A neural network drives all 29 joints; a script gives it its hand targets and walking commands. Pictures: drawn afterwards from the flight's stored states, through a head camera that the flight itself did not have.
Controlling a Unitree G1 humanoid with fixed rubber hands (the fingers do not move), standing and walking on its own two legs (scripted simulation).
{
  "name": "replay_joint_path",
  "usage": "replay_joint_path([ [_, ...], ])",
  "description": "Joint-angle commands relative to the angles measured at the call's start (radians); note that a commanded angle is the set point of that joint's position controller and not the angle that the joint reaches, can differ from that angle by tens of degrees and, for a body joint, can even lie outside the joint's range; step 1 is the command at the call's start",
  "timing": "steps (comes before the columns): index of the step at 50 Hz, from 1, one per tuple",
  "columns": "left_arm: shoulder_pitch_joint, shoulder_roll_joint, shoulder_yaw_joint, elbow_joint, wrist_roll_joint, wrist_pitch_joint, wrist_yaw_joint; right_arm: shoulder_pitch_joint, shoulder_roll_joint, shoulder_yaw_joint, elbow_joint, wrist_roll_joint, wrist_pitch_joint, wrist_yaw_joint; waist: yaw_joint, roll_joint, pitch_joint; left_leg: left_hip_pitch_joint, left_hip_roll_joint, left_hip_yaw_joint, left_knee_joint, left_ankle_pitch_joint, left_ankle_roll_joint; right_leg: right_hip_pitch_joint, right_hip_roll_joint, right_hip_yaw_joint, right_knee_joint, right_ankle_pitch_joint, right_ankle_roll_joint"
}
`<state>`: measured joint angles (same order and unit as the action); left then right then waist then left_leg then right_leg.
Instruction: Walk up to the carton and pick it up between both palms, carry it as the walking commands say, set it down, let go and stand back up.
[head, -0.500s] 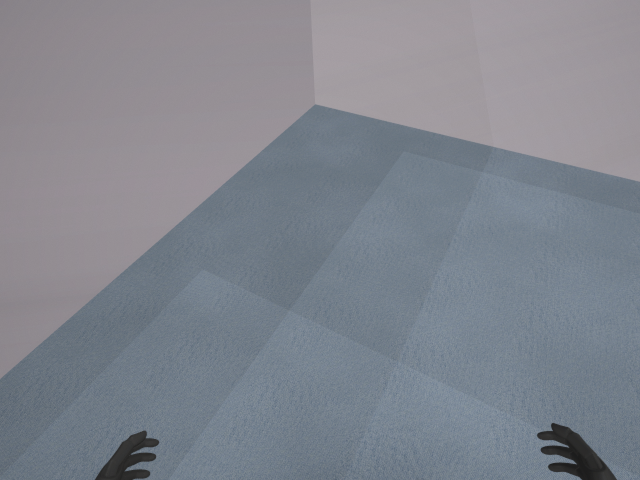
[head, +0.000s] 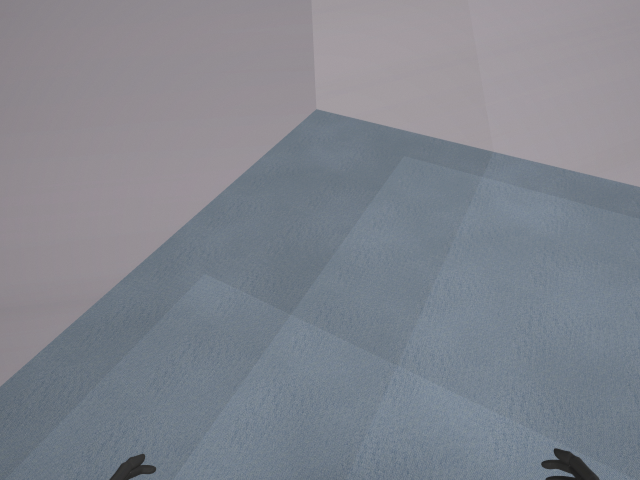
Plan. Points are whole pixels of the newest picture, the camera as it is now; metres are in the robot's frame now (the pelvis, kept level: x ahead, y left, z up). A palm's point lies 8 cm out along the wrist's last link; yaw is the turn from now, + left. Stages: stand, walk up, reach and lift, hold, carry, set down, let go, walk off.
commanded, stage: stand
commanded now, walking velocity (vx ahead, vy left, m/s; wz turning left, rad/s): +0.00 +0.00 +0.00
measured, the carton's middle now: out of the picture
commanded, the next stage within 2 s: walk up in 1.72 s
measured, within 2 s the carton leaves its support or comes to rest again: neither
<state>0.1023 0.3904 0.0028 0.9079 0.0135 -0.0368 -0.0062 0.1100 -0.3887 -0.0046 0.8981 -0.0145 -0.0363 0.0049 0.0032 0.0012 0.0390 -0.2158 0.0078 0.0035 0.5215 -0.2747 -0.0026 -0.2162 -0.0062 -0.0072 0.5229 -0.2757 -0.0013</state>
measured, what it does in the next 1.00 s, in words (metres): stands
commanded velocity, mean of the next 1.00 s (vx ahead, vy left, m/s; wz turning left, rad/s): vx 0.00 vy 0.00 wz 0.00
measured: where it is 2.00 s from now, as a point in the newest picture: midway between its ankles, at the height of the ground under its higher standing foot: outside the picture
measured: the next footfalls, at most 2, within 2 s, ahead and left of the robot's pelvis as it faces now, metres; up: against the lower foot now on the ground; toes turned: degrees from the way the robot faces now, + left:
none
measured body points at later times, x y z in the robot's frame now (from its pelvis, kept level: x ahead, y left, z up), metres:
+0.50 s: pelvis +0.00 +0.00 +0.01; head +0.00 +0.00 +0.46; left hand +0.11 +0.31 -0.10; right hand +0.11 -0.32 -0.10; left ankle +0.00 +0.12 -0.74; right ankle +0.00 -0.12 -0.74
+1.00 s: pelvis +0.00 +0.00 +0.01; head +0.01 +0.00 +0.46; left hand +0.11 +0.32 -0.10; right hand +0.11 -0.32 -0.10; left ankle +0.00 +0.12 -0.74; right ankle +0.00 -0.12 -0.74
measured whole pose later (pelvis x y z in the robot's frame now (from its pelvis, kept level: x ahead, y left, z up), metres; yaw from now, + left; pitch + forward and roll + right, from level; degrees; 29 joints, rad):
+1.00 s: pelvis +0.00 +0.00 +0.01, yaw +0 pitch -2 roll +0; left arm 0.08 0.40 0.00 1.06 0.01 -0.02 0.00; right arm 0.09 -0.40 0.00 1.06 -0.01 -0.02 0.00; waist 0.00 0.00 0.04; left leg -0.13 0.01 0.01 0.34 -0.18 -0.01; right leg -0.13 0.00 -0.01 0.35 -0.19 0.00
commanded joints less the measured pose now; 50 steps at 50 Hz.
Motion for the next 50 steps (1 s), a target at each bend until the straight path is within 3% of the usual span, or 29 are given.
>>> replay_joint_path([
  [1,-0.049,0.167,0.033,-0.029,-0.001,-0.011,0.004,-0.046,-0.165,-0.034,-0.029,0.001,-0.010,-0.004,0.000,0.001,-0.070,0.033,0.096,-0.094,-0.116,0.171,0.045,0.029,-0.098,0.097,-0.120,0.164,-0.046],
  [20,-0.066,0.176,0.026,0.083,-0.002,-0.003,0.007,-0.066,-0.172,-0.028,0.089,0.001,-0.002,-0.006,-0.001,0.000,-0.054,0.073,0.111,-0.096,-0.212,0.152,0.030,0.069,-0.113,0.101,-0.215,0.150,-0.032],
  [50,-0.059,0.182,0.025,0.113,-0.004,0.005,0.010,-0.059,-0.181,-0.028,0.119,0.004,0.006,-0.009,-0.001,0.000,-0.056,0.099,0.120,-0.092,-0.230,0.194,0.027,0.090,-0.119,0.100,-0.234,0.194,-0.029],
])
